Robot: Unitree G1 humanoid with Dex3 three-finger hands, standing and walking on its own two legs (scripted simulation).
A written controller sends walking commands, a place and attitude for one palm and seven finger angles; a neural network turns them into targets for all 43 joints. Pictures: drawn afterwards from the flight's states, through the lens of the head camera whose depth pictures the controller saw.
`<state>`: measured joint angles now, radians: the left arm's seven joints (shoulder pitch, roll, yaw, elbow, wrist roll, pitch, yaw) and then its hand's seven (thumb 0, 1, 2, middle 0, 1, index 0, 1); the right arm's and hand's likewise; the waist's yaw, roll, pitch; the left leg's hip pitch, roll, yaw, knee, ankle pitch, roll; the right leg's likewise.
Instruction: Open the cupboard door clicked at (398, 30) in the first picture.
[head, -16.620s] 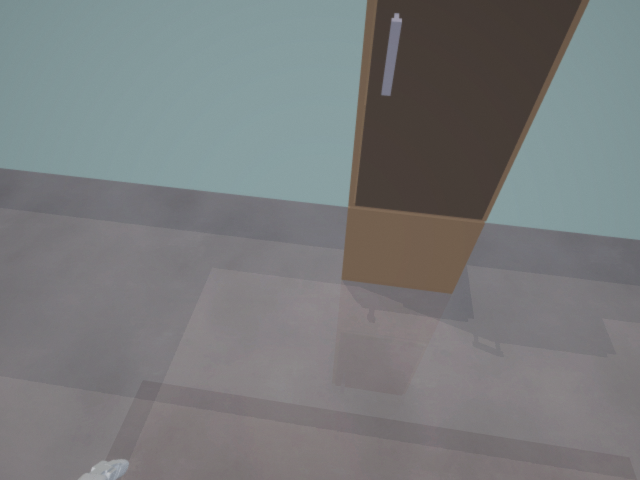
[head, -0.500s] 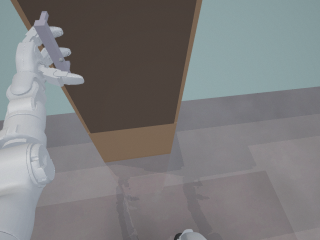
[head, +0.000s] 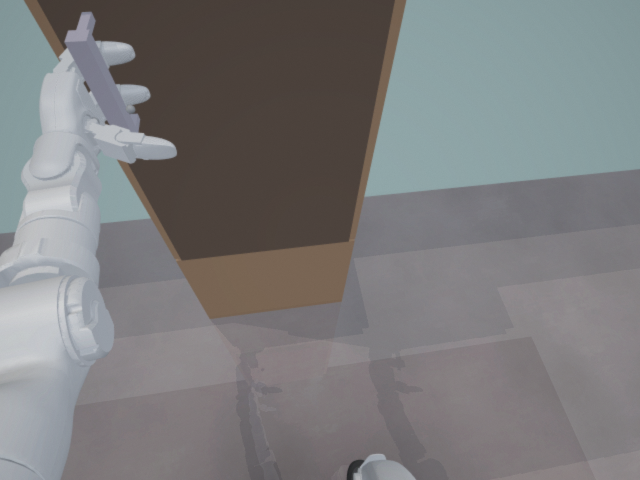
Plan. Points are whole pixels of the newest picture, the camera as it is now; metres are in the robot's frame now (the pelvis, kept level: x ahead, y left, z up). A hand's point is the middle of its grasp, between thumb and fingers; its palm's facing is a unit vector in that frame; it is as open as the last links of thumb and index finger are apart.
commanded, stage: close the thumb around the handle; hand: left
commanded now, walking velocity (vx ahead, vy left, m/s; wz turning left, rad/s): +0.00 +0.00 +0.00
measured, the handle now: (111, 88) +0.56 +0.21 +0.15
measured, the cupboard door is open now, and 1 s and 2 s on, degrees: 0 0 42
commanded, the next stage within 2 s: pull the door open along its arc in 0.76 s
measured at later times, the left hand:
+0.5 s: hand (126, 112) +0.52 +0.19 +0.15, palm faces +0.06 -1.00 +0.00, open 8.6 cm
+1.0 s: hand (128, 110) +0.52 +0.18 +0.15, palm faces +0.06 -1.00 +0.00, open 5.4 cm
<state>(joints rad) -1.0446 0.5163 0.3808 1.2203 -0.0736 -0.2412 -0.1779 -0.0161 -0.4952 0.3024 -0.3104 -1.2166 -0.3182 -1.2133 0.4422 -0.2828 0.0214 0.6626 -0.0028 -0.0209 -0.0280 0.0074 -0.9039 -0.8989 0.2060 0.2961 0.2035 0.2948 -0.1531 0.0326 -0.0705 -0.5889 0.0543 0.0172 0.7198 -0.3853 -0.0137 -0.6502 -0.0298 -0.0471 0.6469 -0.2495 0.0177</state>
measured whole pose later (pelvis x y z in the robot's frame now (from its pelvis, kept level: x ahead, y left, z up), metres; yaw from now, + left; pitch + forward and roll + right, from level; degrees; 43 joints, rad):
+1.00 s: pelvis +0.01 +0.00 +0.00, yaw -1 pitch +14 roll -1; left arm -0.99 0.49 0.41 1.17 -0.08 -0.24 -0.18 0.00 0.77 0.84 -0.38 -1.35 -0.37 -1.35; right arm 0.43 -0.28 0.02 0.65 0.00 -0.01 -0.03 0.01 -0.90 -0.90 0.21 0.30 0.20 0.29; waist -0.14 0.04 -0.08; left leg -0.56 0.06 0.03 0.71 -0.39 -0.01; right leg -0.63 -0.03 -0.03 0.64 -0.25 0.02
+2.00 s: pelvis +0.02 -0.02 +0.02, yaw +2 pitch -1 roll -1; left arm 0.04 -0.08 -0.29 -0.23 0.02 0.28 0.56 0.00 0.69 0.72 -0.36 -1.34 -0.37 -1.34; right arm 0.11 -0.16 0.01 0.62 -0.03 0.08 0.03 0.01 -0.90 -0.90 0.20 0.30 0.20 0.29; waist 0.02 0.08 -0.04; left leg -0.15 0.06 -0.01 0.53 -0.35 -0.04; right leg -0.23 -0.02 -0.08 0.53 -0.27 -0.01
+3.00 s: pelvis -0.01 -0.01 +0.02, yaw +2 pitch -3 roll +0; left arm -0.23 -0.15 -0.24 0.06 0.03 0.26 0.66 -0.02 -0.49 0.30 -0.34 -0.61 -0.32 -0.67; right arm 0.09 -0.15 0.02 0.71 -0.04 0.08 0.00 0.01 -0.90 -0.90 0.20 0.30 0.20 0.29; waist 0.04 0.05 -0.01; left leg -0.18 0.03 -0.01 0.54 -0.31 -0.02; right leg -0.25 -0.05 -0.08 0.51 -0.21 0.01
